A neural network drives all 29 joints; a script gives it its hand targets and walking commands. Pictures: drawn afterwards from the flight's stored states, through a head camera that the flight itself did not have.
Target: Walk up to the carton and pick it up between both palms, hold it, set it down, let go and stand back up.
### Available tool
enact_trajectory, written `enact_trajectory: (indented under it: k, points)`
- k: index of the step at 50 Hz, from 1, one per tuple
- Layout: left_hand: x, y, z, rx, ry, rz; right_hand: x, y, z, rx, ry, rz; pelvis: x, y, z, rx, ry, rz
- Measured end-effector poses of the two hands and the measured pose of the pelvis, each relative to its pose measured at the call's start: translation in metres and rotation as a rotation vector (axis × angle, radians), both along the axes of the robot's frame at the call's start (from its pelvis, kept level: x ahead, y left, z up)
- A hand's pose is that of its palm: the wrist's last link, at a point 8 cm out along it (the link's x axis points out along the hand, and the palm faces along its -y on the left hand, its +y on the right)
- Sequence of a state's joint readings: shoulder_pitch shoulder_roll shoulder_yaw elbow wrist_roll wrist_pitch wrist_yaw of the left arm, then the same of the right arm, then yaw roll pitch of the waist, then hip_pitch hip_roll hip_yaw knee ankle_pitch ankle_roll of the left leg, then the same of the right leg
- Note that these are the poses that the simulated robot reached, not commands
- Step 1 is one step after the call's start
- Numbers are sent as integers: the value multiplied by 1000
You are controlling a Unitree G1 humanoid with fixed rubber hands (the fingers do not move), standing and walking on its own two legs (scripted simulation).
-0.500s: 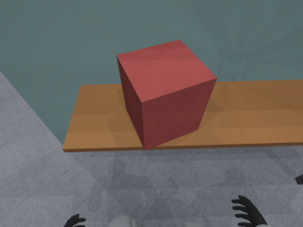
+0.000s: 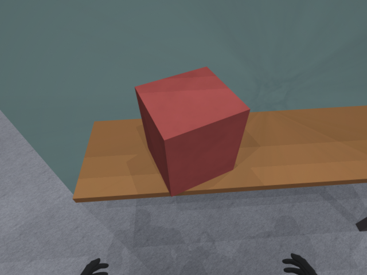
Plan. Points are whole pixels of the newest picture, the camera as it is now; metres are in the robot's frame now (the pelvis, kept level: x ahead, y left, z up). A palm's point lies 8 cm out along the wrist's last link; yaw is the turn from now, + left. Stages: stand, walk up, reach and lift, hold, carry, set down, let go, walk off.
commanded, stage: walk up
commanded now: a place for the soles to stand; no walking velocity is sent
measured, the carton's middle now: (188, 132) +0.48 +0.00 +0.02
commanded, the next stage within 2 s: none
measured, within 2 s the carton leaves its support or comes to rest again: neither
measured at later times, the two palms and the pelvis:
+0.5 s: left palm out of the picture +0.11 +0.25 -0.11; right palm out of the picture +0.10 -0.26 -0.11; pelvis +0.04 +0.00 +0.00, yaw -2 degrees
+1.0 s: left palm (87, 269) +0.17 +0.26 -0.13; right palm (297, 246) +0.19 -0.25 -0.10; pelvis +0.08 +0.00 -0.01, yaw -7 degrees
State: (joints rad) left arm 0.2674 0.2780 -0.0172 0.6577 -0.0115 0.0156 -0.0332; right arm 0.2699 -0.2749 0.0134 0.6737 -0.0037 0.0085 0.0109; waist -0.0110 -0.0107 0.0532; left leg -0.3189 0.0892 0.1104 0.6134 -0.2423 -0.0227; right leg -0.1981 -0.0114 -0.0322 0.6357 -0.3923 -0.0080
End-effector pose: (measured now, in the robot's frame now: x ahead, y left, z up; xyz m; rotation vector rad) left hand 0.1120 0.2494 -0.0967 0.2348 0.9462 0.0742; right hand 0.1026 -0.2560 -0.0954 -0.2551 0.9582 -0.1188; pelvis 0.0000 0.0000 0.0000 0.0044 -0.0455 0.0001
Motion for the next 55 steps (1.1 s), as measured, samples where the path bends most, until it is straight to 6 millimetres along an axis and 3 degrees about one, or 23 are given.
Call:
enact_trajectory:
  k: [10,21,29,37,41,47,50,55]
  points:
    - [-15,7,-8,4,47,1,0,2,2,-21,4,4,1,4,-1,-3,5,-11]
    - [-18,2,-14,6,104,4,-12,-9,-10,-18,78,-59,28,-1,-4,1,17,-35]
    - [13,6,-18,37,110,-11,13,-4,-14,-17,61,-44,47,-1,-10,17,35,-58]
    - [61,-12,-15,55,29,-78,20,-26,-23,-32,88,-107,59,-11,-16,-12,33,-85]
    - [56,-5,-16,68,50,-44,45,-20,-23,-36,87,-74,68,-7,-16,-31,22,-81]
    - [49,13,-35,68,168,-18,91,5,-11,-13,-36,-34,78,-2,-18,9,3,-107]
    - [60,8,-35,65,185,-38,91,5,-3,-10,-67,-71,78,-2,-14,4,-3,-115]
    - [93,-12,-27,37,96,-93,72,-5,-5,-14,-32,-113,71,-6,-11,14,-3,-129]
